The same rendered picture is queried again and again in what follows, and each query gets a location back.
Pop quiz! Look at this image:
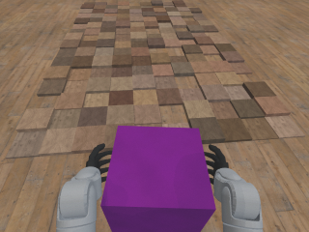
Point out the left robot hand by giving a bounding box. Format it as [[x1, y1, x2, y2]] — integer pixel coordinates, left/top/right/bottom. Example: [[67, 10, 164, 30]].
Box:
[[86, 143, 113, 182]]

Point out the robot right forearm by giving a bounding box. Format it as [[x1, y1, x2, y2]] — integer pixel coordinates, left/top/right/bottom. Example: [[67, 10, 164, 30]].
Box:
[[213, 167, 264, 232]]

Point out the carton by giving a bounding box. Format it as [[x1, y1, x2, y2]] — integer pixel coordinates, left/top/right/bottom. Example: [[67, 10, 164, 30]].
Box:
[[100, 126, 216, 232]]

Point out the robot left forearm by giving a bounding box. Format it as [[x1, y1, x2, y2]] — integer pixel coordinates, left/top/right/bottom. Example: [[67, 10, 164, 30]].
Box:
[[56, 166, 102, 232]]

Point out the right robot hand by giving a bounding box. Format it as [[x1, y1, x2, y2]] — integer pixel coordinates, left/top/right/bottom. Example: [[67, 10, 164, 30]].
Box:
[[204, 144, 229, 184]]

